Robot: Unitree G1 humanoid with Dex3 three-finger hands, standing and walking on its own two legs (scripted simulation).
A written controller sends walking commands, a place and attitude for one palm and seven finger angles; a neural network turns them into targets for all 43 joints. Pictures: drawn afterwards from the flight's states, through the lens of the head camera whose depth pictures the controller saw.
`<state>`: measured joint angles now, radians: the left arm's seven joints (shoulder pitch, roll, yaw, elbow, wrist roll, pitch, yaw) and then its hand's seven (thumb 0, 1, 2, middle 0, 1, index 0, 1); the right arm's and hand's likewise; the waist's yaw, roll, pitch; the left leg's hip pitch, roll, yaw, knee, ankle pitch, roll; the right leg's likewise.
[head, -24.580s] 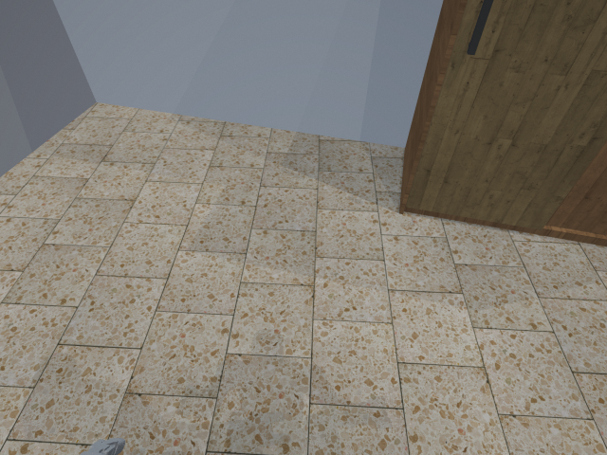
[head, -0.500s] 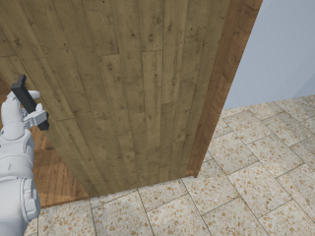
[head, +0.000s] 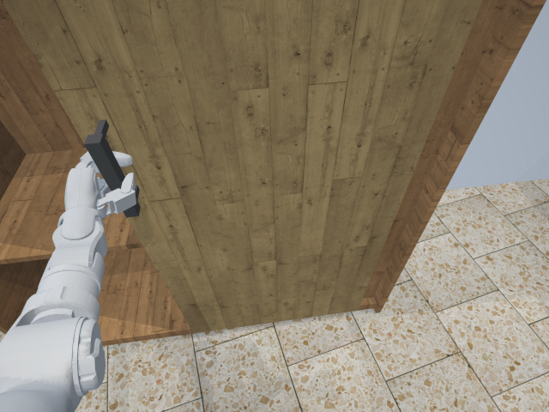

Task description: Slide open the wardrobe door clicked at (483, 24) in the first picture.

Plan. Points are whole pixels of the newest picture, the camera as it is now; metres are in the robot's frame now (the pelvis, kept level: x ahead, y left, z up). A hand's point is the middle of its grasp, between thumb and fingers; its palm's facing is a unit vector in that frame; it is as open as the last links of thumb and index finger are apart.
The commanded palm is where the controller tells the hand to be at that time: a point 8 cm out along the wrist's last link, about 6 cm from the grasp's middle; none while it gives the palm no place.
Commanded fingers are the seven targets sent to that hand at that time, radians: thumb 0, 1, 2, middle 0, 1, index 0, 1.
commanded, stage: stop walking and hold the door there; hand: left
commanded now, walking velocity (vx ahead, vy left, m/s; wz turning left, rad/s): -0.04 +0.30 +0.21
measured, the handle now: (118, 170) +0.47 +0.26 +0.10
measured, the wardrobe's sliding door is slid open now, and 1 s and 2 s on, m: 0.50 0.50 0.50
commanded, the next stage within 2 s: loosen the grip on the handle in 1.24 s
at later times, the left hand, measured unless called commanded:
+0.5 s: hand (130, 196) +0.43 +0.24 +0.08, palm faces +0.16 -0.96 -0.20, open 5.3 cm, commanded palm +0.40 +0.29 +0.09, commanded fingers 0.00 0.90 0.90 -0.45 -1.40 -0.45 -1.40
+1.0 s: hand (131, 196) +0.43 +0.24 +0.08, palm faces +0.15 -0.98 -0.14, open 5.2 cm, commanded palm +0.40 +0.28 +0.09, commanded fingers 0.00 0.90 0.90 -0.45 -1.40 -0.45 -1.40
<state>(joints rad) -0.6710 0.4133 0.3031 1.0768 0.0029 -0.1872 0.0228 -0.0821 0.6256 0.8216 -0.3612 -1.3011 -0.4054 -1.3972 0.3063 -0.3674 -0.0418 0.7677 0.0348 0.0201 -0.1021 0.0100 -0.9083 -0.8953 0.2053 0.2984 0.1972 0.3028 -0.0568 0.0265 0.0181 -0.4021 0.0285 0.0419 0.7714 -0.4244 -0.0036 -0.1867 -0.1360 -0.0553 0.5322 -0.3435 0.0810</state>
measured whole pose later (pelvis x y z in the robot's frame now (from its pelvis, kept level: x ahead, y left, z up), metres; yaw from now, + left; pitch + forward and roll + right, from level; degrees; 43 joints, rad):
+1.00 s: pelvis -0.02 +0.07 +0.00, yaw +0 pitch +1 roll -1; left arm -0.68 0.31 0.16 0.86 -0.06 -0.11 0.08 -0.06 0.73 0.76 -0.45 -1.40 -0.45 -1.40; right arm 0.24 -0.25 0.02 0.69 0.03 -0.02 -0.11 0.01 -0.91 -0.90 0.21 0.30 0.20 0.30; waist -0.06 0.00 0.08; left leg -0.32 0.06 0.08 0.55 -0.25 0.00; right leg -0.24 0.04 -0.05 0.49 -0.27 -0.03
